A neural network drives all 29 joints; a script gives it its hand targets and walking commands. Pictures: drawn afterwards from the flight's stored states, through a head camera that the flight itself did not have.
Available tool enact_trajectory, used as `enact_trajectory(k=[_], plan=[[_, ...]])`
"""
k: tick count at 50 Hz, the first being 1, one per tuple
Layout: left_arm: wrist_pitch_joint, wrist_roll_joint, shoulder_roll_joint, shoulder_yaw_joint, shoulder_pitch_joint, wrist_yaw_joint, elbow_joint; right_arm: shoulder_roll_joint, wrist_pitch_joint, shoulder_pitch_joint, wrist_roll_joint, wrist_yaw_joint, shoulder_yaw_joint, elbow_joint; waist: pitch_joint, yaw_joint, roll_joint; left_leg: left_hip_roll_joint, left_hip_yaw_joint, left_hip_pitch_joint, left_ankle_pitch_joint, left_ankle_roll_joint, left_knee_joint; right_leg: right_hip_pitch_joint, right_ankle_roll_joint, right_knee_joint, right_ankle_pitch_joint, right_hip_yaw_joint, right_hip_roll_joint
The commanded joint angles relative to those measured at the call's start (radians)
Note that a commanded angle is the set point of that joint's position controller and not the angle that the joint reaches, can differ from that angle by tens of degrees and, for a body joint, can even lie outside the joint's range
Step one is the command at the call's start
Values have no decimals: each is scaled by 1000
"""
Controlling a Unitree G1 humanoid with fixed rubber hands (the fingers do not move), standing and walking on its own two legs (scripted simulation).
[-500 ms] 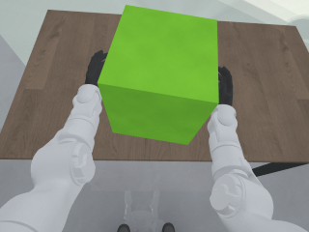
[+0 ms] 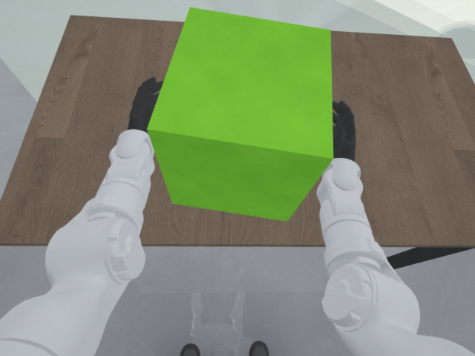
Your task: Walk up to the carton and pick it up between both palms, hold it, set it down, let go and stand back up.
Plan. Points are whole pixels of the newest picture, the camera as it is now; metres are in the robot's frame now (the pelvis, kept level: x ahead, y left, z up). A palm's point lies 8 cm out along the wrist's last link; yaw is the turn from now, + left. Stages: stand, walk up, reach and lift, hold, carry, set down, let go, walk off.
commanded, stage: set down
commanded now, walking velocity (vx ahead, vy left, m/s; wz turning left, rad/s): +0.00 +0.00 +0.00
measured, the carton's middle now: (243, 125) +0.51 -0.02 -0.01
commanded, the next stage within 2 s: none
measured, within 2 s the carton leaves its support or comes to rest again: neither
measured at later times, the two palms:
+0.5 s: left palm (126, 132) +0.48 +0.19 +0.01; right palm (335, 159) +0.42 -0.17 +0.02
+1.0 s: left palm (115, 151) +0.45 +0.21 +0.00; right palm (340, 172) +0.39 -0.17 +0.03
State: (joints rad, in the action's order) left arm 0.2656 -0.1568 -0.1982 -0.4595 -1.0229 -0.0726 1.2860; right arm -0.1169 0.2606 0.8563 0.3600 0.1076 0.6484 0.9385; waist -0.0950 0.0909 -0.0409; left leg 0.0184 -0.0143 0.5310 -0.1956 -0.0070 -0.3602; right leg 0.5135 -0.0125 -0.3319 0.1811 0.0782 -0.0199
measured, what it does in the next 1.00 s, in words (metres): stands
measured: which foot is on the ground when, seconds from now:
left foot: down 0.00-1.00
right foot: down 0.00-1.00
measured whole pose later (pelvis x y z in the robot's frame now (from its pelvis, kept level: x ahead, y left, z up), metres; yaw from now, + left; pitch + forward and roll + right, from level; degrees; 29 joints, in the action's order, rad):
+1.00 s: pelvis -0.02 +0.03 -0.02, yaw -1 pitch +30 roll -3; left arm 0.37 0.00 -0.30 -0.01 -1.01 0.05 1.47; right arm 0.12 0.47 0.87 0.04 0.13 0.33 1.34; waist -0.31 0.12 -0.04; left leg 0.02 -0.01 0.83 -0.22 0.03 -0.52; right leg 0.79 -0.04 -0.38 0.11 0.03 -0.02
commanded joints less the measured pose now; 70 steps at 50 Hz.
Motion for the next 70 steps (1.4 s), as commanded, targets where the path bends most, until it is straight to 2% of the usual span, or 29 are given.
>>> enact_trajectory(k=[1, 7, 17, 20, 22, 24, 27, 28, 30, 32, 34, 35, 36, 37, 39, 41, 42, 43, 45, 47, 48, 49, 50, 52, 54, 56, 58, 62, 70], plan=[[39, -72, -11, 131, -537, -8, 53, -66, 4, 418, 20, -16, -146, 100, -689, 37, 126, -24, -49, -95, 434, -19, -125, -364, -39, -142, -684, -35, 5], [50, 68, -216, 220, -503, 52, 57, 157, 55, 380, -147, 49, -247, 153, -847, 37, 174, -12, -37, -223, 638, -44, -227, -238, -26, -163, -708, -39, 34], [93, 134, -237, 279, -503, 84, 128, 217, 138, 349, -259, 64, -387, 171, -936, 23, 64, -22, -64, 498, 377, 44, -4, -778, -57, -355, -1198, -145, -64], [89, 179, -200, 341, -548, 85, 136, 250, 144, 390, -291, 58, -389, 225, -903, 39, 139, -4, -36, 277, 515, 4, -82, -545, -38, -324, -980, -97, -33], [81, 194, -169, 376, -586, 94, 92, 291, 158, 430, -293, 46, -338, 296, -948, 57, 277, 45, 25, -312, 890, -65, -238, -2, -26, -238, -612, 5, 28], [70, 270, -113, 437, -633, 137, 80, 369, 187, 562, -355, 10, -227, 427, -981, -18, 362, 106, 10, -578, 1212, -186, -383, 450, 171, 66, -223, -40, 73], [99, 271, -163, 459, -541, 129, 111, 375, 223, 430, -417, 17, -354, 354, -1005, 6, 239, 21, -36, -202, 1010, -156, -352, -131, 98, -87, -682, -61, 52], [102, 267, -181, 440, -427, 115, 144, 323, 240, 320, -415, 37, -441, 256, -995, -5, 142, -17, -62, 94, 734, -103, -286, -477, 69, -180, -1019, -123, -3], [113, 257, -293, 402, -505, 112, 278, 319, 208, 375, -371, 63, -450, 214, -934, 25, -24, -23, -61, 766, 119, 44, 40, -909, -46, -314, -1181, -204, -138], [121, 265, -233, 490, -492, 110, 149, 365, 205, 421, -394, 52, -460, 271, -933, 78, 107, 11, -9, 442, 401, -2, -6, -712, -52, -324, -985, -143, -65], [82, 237, -123, 499, -398, 102, 12, 370, 247, 334, -382, 24, -444, 399, -903, 57, 396, 108, 128, -661, 1309, -111, -362, 362, -48, -293, -467, 43, 72], [60, 266, -92, 485, -500, 139, 101, 406, 244, 463, -381, -9, -307, 594, -876, -40, 483, 172, 101, -823, 1506, -192, -421, 774, 131, 1, -59, -26, 68], [62, 280, -126, 472, -582, 151, 130, 461, 229, 540, -468, -27, -283, 574, -948, -63, 382, 124, -14, -567, 1368, -259, -381, 388, 266, 134, -273, -115, 105], [67, 263, -79, 531, -413, 130, 28, 465, 271, 355, -488, -16, -375, 511, -993, 10, 376, 102, 20, -623, 1521, -247, -428, 199, 172, -16, -568, -34, 126], [123, 333, -135, 545, -603, 151, 110, 475, 285, 534, -466, -14, -296, 486, -1038, -18, 324, 81, 7, -400, 1306, -204, -406, 187, 159, 1, -455, -64, 86], [145, 294, -214, 467, -420, 133, 136, 380, 309, 328, -443, 34, -466, 206, -1063, -12, 73, -26, -57, 399, 559, -56, -226, -653, 47, -254, -1139, -164, -43], [169, 328, -291, 480, -505, 127, 216, 395, 275, 378, -408, 52, -446, 155, -1020, 40, -24, -33, -48, 773, 125, 34, -27, -868, -27, -334, -1151, -206, -132], [186, 351, -329, 500, -543, 130, 173, 413, 237, 443, -424, 50, -447, 119, -1073, 68, 1, -26, -20, 735, 77, 48, 35, -861, -62, -357, -1093, -183, -127], [176, 324, -275, 511, -432, 117, 60, 413, 222, 362, -489, 33, -496, 180, -1001, 55, 156, 1, 16, 198, 499, -27, -87, -520, -49, -324, -791, -95, -13], [114, 269, -124, 479, -241, 98, -55, 411, 249, 200, -495, 3, -543, 363, -869, -11, 391, 90, 121, -791, 1340, -151, -379, 412, -25, -235, -442, 22, 85], [88, 275, -102, 473, -347, 121, 15, 443, 237, 313, -503, -25, -437, 503, -875, -85, 449, 129, 83, -783, 1445, -206, -390, 591, 129, 6, -197, -46, 73], [85, 280, -92, 494, -346, 117, 1, 456, 243, 274, -580, -33, -464, 478, -904, -82, 378, 79, 8, -596, 1333, -239, -380, 279, 196, 62, -401, -87, 102], [93, 236, -84, 491, -223, 95, -68, 446, 273, 153, -590, -20, -521, 435, -915, -41, 368, 47, 35, -639, 1371, -211, -388, 134, 102, -51, -583, -15, 109], [131, 264, -179, 461, -347, 96, -12, 449, 282, 279, -575, -12, -492, 384, -885, -74, 334, 28, 27, -475, 1189, -179, -374, 91, 80, -49, -512, -43, 80], [162, 264, -285, 421, -331, 83, 29, 432, 279, 216, -541, 27, -558, 174, -890, -8, 127, -43, -31, 156, 559, -72, -236, -483, 33, -218, -925, -123, 9], [205, 349, -336, 485, -446, 76, 52, 435, 207, 327, -541, 35, -535, 138, -854, 58, 95, -53, -8, 416, 179, 1, -59, -637, -26, -285, -722, -126, -31], [219, 442, -322, 527, -466, 54, 39, 434, 154, 429, -616, 17, -553, 99, -840, 6, 173, -48, 7, -18, 285, -40, -184, -266, -11, -225, -447, -50, 35], [179, 360, -240, 462, -148, 31, -174, 375, 187, 82, -641, 25, -641, 24, -907, -39, 273, -52, 34, -485, 647, -110, -289, -39, 14, -157, -462, 8, 87], [150, 530, -361, 574, -396, -1, 37, 350, 26, 314, -638, 68, -610, -5, -591, 0, 158, -52, 15, -42, -184, 7, -165, -85, 21, -158, 130, -33, 35]])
